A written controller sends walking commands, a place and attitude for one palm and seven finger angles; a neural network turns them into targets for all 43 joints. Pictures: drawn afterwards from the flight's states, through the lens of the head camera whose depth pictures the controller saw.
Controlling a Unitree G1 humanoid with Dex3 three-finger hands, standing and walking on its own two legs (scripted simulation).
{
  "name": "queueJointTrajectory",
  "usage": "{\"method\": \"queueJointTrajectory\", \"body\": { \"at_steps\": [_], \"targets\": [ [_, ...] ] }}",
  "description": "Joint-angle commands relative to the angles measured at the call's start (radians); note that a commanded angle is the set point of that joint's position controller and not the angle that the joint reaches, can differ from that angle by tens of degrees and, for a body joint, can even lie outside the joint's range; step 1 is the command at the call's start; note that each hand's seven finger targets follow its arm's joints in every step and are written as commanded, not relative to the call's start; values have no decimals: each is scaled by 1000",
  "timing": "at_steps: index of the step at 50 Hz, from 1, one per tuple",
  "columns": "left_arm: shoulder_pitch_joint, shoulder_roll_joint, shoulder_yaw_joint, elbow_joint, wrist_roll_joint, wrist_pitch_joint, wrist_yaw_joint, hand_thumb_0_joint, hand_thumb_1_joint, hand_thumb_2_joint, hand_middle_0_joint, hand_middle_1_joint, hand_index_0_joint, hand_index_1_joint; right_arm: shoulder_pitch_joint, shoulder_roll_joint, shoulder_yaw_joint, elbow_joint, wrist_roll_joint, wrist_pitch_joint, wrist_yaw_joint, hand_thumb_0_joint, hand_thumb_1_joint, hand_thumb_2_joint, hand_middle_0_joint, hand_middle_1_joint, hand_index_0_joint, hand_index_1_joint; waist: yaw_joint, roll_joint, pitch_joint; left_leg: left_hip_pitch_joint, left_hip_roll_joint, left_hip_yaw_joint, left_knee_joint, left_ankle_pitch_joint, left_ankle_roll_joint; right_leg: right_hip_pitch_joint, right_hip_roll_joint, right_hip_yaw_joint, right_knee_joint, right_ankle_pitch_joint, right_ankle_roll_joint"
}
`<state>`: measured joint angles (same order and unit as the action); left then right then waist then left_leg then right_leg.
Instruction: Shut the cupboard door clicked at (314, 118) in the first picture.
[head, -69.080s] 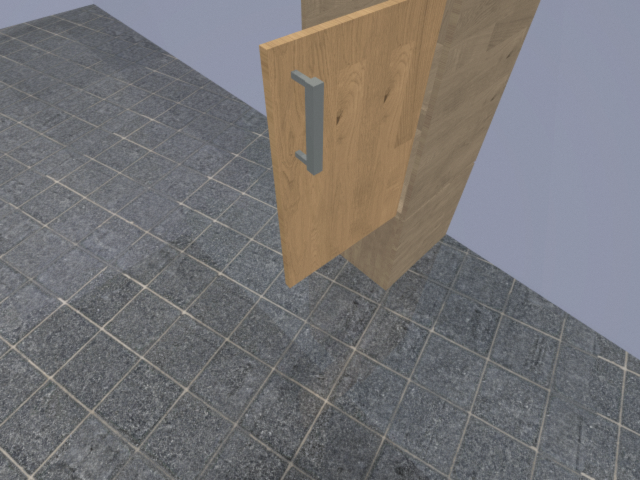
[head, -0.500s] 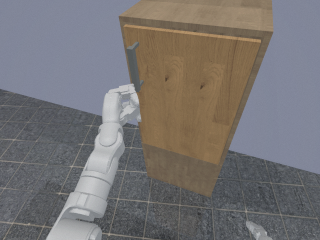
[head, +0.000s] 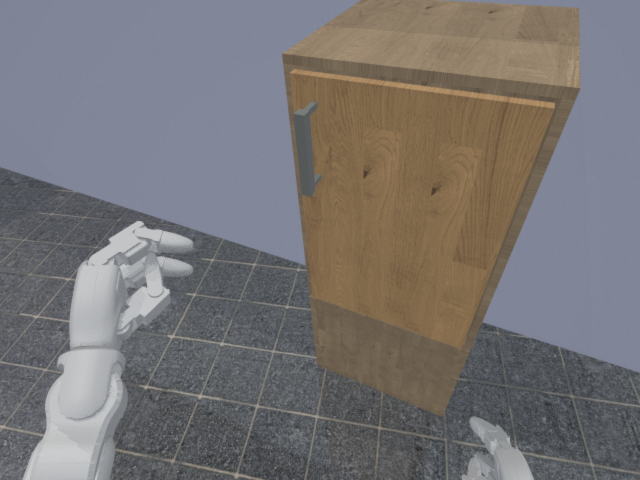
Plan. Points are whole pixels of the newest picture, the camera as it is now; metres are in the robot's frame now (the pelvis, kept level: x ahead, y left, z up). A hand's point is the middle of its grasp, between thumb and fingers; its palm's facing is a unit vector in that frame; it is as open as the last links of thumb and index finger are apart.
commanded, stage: draw the hand back to the body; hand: left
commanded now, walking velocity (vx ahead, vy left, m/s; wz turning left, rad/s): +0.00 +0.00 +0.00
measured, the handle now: (310, 150) +0.61 +0.09 +0.12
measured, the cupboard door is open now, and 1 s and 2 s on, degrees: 0 0 0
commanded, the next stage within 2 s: step back with the hand held close in 0.64 s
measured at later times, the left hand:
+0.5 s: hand (71, 334) +0.20 +0.28 +0.15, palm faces +0.52 -0.77 -0.36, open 7.3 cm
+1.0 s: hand (85, 336) +0.21 +0.27 +0.14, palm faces +0.38 -0.79 -0.48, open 7.4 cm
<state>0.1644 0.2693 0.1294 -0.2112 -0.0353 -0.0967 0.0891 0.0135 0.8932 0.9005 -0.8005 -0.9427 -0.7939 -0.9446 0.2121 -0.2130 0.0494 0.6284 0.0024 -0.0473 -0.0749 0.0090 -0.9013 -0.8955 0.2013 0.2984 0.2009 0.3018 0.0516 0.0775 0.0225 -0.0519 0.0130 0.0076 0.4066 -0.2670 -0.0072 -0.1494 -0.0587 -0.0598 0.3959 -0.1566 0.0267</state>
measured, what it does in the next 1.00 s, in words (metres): stands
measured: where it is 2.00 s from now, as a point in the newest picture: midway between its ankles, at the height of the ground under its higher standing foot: outside the picture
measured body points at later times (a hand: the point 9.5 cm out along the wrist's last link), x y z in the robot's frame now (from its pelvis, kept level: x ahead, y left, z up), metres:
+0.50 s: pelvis +0.01 +0.01 +0.00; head +0.00 -0.02 +0.45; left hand +0.17 +0.32 +0.17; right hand +0.21 -0.21 -0.09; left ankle -0.02 +0.12 -0.74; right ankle +0.04 -0.14 -0.74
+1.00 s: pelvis +0.00 +0.01 -0.01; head +0.02 +0.00 +0.44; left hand +0.18 +0.31 +0.17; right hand +0.17 -0.23 -0.10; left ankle -0.02 +0.12 -0.74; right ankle +0.04 -0.14 -0.74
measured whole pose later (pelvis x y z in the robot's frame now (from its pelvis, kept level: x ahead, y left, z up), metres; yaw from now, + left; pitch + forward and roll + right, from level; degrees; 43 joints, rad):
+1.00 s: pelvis +0.00 +0.01 -0.01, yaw +0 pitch +1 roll +0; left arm 0.51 0.36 0.38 -0.43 -0.04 -0.15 0.12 0.01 0.89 0.90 -0.21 -0.30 -0.21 -0.30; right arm 0.19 -0.25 0.00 0.58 0.00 -0.06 -0.08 0.01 -0.90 -0.90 0.20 0.30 0.20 0.30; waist 0.01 0.04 0.03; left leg -0.22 0.00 0.02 0.53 -0.31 0.01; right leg -0.31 -0.08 -0.05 0.48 -0.18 0.05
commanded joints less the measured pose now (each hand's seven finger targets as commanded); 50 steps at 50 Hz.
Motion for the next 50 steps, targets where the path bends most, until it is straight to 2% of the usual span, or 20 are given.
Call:
{"method": "queueJointTrajectory", "body": {
  "at_steps": [1,6,7,11,13,16,18,21,22,24,26,30,37,38,39,40,41,42,46,50],
  "targets": [
    [-43,149,148,-195,-11,-53,11,0,900,900,-530,-660,-530,-660,-160,-98,-54,-162,-1,-61,-6,0,-900,-900,200,300,200,300,5,-105,-64,-133,-12,17,-98,150,9,130,53,-3,-60,29,-32],
    [71,235,281,-278,-14,-71,23,0,900,900,-393,-510,-393,-510,-161,-96,-63,-161,-6,-69,-8,0,-900,-900,200,300,200,300,23,-49,-83,-140,-12,17,-91,168,7,152,50,-2,-45,49,-31],
    [72,229,283,-325,-14,-78,25,0,900,900,-365,-480,-365,-480,-157,-87,-63,-165,-4,-72,-7,0,-900,-900,200,300,200,300,20,-20,-111,-132,-13,17,-89,179,4,165,46,-2,-35,56,-32],
    [160,289,368,-375,-10,-84,45,0,900,900,-255,-360,-255,-360,-146,-93,-70,-158,-5,-100,-13,0,-900,-900,200,300,200,300,27,33,-97,-130,-10,19,-76,214,-1,158,50,-2,-33,85,-32],
    [205,286,386,-372,-10,-85,54,0,900,900,-200,-300,-200,-300,-136,-87,-70,-152,-6,-113,-16,0,-900,-900,200,300,200,300,24,25,-68,-137,-9,20,-78,211,-4,145,48,-8,-32,79,-31],
    [115,201,278,-353,-2,-78,49,0,900,900,-200,-300,-200,-300,-132,-103,-72,-131,-6,-136,-20,0,-900,-900,200,300,200,300,-10,7,5,-127,-6,23,-81,183,5,76,48,-8,-58,43,-24],
    [78,200,266,-327,3,-72,56,0,900,900,-200,-300,-200,-300,-122,-115,-76,-122,-4,-142,-23,0,-900,-900,200,300,200,300,-16,-23,19,-130,-5,15,-90,147,7,59,51,-15,-57,1,-22],
    [92,217,286,-293,5,-68,62,0,900,900,-200,-300,-200,-300,-119,-122,-78,-115,-7,-148,-28,0,-900,-900,200,300,200,300,-2,-48,-5,-123,-11,11,-94,163,10,82,52,-16,-52,13,-26],
    [87,219,289,-326,6,-72,62,0,900,900,-200,-300,-200,-300,-121,-116,-77,-123,-8,-149,-26,0,-900,-900,200,300,200,300,4,-37,-56,-110,-13,12,-92,187,9,111,47,-16,-40,35,-26],
    [116,238,317,-343,5,-75,64,0,900,900,-200,-300,-200,-300,-128,-109,-76,-125,-13,-149,-25,0,-900,-900,200,300,200,300,17,-33,-94,-109,-17,11,-87,228,5,147,47,-17,-25,77,-28],
    [156,276,355,-362,5,-73,63,0,900,900,-200,-300,-200,-300,-130,-110,-74,-123,-18,-149,-22,0,-900,-900,200,300,200,300,29,15,-126,-108,-18,11,-76,270,-2,178,46,-11,-20,116,-30],
    [179,258,351,-387,4,-73,59,0,900,900,-200,-300,-200,-300,-132,-91,-66,-133,-16,-148,-14,0,-900,-900,200,300,200,300,26,50,-90,-122,-13,12,-72,316,-15,167,45,-16,-13,142,-32],
    [182,221,327,-319,-8,-58,44,0,900,900,-200,-300,-200,-300,-126,-97,-70,-133,-8,-132,-15,0,-900,-900,200,300,200,300,11,-27,-21,-132,0,24,-81,253,-5,119,48,-15,-37,98,-24],
    [171,229,331,-327,-7,-60,46,0,900,900,-200,-300,-200,-300,-125,-99,-74,-133,-7,-129,-16,0,-900,-900,200,300,200,300,9,-24,-28,-129,0,23,-83,240,-4,117,50,-13,-37,85,-25],
    [76,355,444,-368,-9,-99,49,0,900,900,-200,-300,-200,-300,-111,-142,-82,-174,1,-112,-10,0,-900,-900,200,300,200,300,-28,-53,21,-229,23,25,-35,124,21,28,0,53,-62,110,-29],
    [183,270,378,-294,-8,-103,39,0,900,900,-200,-300,-200,-300,-103,-122,-82,-160,1,-99,-12,0,-900,-900,200,300,200,300,-32,-122,-5,-219,16,17,2,96,24,3,-32,58,-66,97,-35],
    [190,283,380,-319,-4,-107,38,0,900,900,-200,-300,-200,-300,-115,-127,-86,-164,-2,-93,-12,0,-900,-900,200,300,200,300,-29,-119,-11,-213,8,17,22,107,24,-11,-45,77,-72,126,-46],
    [205,249,345,-327,-4,-110,36,0,900,900,-200,-300,-200,-300,-113,-118,-78,-170,-1,-87,-8,0,-900,-900,200,300,200,300,-36,-114,-44,-206,6,22,38,114,19,-11,-63,75,-57,121,-49],
    [297,305,401,-437,-6,-124,61,0,900,900,-200,-300,-200,-300,-103,-135,-91,-189,-4,-70,-14,0,-900,-900,200,300,200,300,-35,-9,-204,-186,31,0,57,316,11,52,-59,47,72,306,-49],
    [363,341,455,-509,-12,-126,76,0,900,900,-200,-300,-200,-300,-93,-130,-102,-228,0,-40,-18,0,-900,-900,200,300,200,300,-37,-33,-278,-218,53,-11,97,482,-4,88,-56,42,183,466,-44]
  ]
}}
